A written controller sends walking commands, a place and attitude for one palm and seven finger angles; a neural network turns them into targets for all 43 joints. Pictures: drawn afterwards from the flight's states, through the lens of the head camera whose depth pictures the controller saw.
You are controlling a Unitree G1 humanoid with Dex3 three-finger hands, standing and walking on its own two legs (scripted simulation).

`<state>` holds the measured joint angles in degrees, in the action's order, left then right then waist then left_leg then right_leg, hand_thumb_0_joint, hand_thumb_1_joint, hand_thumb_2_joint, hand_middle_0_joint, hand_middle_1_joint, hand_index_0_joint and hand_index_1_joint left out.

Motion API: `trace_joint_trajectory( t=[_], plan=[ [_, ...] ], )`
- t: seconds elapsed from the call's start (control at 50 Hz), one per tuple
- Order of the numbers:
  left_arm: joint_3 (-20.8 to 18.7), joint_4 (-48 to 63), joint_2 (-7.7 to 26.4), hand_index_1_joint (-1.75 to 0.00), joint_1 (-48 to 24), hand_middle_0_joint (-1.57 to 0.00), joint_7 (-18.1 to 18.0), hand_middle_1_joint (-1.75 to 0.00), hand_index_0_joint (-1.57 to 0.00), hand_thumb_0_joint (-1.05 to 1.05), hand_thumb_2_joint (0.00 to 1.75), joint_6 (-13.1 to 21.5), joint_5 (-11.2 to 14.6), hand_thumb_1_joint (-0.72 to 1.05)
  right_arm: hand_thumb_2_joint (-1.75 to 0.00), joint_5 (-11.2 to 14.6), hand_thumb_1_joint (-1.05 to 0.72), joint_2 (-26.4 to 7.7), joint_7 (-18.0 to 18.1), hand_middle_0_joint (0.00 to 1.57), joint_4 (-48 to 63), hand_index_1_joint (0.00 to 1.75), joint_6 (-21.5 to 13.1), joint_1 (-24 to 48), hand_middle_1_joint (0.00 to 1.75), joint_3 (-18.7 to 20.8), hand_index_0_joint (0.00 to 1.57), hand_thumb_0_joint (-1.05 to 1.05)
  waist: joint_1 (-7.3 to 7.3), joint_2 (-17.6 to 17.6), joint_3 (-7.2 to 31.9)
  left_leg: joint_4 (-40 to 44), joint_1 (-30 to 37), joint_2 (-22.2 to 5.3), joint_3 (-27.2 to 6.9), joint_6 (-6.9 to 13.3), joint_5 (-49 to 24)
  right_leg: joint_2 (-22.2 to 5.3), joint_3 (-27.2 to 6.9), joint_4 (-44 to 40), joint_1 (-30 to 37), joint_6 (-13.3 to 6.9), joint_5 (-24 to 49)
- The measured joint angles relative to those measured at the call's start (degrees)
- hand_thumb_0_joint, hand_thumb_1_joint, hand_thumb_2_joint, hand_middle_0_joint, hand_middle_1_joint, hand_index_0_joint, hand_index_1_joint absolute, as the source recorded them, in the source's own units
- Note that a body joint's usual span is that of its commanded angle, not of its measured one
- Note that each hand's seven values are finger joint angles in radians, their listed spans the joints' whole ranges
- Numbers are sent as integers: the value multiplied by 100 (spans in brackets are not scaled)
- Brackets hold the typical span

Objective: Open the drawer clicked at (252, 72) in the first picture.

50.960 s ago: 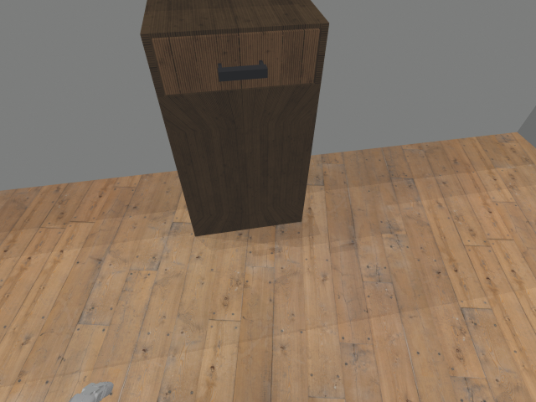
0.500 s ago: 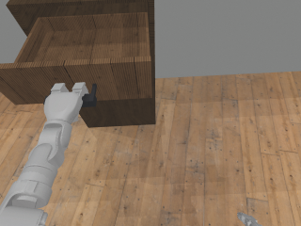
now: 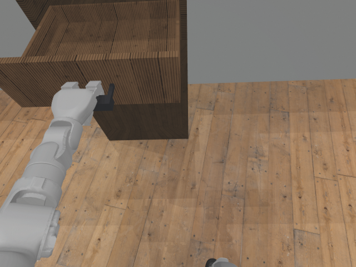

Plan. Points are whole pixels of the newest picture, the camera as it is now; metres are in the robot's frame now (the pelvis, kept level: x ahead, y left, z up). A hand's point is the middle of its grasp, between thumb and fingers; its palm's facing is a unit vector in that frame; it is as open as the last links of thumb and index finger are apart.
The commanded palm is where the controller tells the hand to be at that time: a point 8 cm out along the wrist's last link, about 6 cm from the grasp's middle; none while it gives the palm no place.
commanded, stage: pull the drawer open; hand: left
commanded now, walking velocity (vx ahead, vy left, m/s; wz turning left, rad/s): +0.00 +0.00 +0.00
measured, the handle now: (86, 96) +0.50 +0.25 +0.06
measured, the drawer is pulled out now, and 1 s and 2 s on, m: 0.29 0.30 0.29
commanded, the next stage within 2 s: open the thumb to release the handle in 0.92 s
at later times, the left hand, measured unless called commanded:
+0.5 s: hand (85, 118) +0.44 +0.25 +0.04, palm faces -0.05 +0.00 -1.00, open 6.2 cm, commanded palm +0.41 +0.25 +0.09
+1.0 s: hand (84, 120) +0.44 +0.25 +0.03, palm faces -0.03 +0.01 -1.00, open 6.2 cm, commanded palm +0.42 +0.26 +0.09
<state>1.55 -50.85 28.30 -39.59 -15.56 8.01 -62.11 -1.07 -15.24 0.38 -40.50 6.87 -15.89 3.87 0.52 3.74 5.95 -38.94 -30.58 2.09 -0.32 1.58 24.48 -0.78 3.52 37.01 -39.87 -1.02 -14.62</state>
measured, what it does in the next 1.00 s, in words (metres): stands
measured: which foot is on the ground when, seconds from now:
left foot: down 0.00-1.00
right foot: down 0.00-1.00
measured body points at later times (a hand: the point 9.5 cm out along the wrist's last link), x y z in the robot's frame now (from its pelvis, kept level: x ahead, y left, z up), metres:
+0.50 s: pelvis -0.03 +0.01 -0.01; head +0.07 -0.01 +0.43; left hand +0.44 +0.24 +0.09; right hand -0.01 -0.27 -0.14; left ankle -0.09 +0.10 -0.72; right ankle +0.02 -0.11 -0.72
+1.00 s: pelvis -0.01 +0.02 +0.00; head +0.08 +0.00 +0.44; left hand +0.43 +0.25 +0.09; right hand +0.07 -0.25 -0.14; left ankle -0.09 +0.10 -0.72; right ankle +0.02 -0.11 -0.72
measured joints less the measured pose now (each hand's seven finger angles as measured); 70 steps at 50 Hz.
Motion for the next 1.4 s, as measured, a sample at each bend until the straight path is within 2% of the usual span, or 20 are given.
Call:
trace_joint_trajectory(
  t=[0.22, 0.42, 0.56, 0.78, 0.96, 1.14, 1.26, 1.4],
  plan=[
    [-118, -545, 260, -135, -378, -36, -55, -135, -34, -1, 80, -15, 4, 64, -90, 40, -90, -137, 50, 20, -90, 30, -61, -165, 30, 28, 20, 0, 241, -60, -46, -110, -249, -32, 79, 35, 10, 44, -68, 66, -271, -22, 183],
    [-221, -753, 358, -135, -519, -36, -73, -135, -34, -1, 79, 57, -37, 64, -90, 57, -90, -130, 83, 20, -79, 30, -161, -216, 30, -49, 20, 0, 363, -112, -47, -244, -390, -15, 174, 84, 2, 39, -159, 117, -402, 19, 270],
    [-291, -521, 303, -135, -299, -34, -98, -135, -34, 0, 79, 58, 16, 65, -90, 76, -90, -77, 40, 20, -22, 30, -149, -215, 30, -77, 20, 0, 329, -88, -2, -236, -364, -13, 260, 127, 28, 54, -246, 101, -401, 65, 280],
    [-272, 588, 15, -135, 616, -30, -128, -135, -33, 1, 79, -105, 137, 67, -90, 135, -90, -27, -60, 20, 117, 30, -57, -69, 30, -68, 21, 0, 159, -25, 98, -8, -46, -14, 304, 177, 71, 74, -303, -69, -122, 136, 216],
    [164, 9, -138, -135, -46, -36, -211, -135, -34, -1, 82, -97, -30, 64, -90, 73, -90, -51, -10, 20, 59, 30, -77, 187, 30, -83, 21, 0, 43, -50, 44, -130, -102, 58, 62, 144, 96, -42, -77, 37, -82, 123, 103],
    [63, -379, 23, -135, -292, -39, -38, -134, -36, -2, 80, -14, -9, 62, -90, 56, -90, -14, 39, 20, 113, 30, -54, 156, 30, -133, 21, 0, 108, -54, 26, -138, -170, 39, 73, 110, 52, -22, -83, 78, -174, 69, 140],
    [-122, -421, 178, -132, -277, -38, -24, -131, -37, -1, 73, 131, -7, 48, -90, 50, -90, -29, 54, 20, 67, 30, -37, -3, 30, -133, 21, 0, 159, -74, -3, -171, -246, 4, 126, 87, 34, 20, -128, 115, -277, 31, 183],
    [-216, -499, 335, -127, -313, -36, -113, -127, -35, 0, 57, 201, -49, 12, -90, 64, -90, -102, 74, 20, -14, 30, -68, -145, 30, -88, 21, 0, 242, -90, -51, -248, -365, -18, 157, 65, 20, 45, -152, 166, -397, 1, 225]
  ],
)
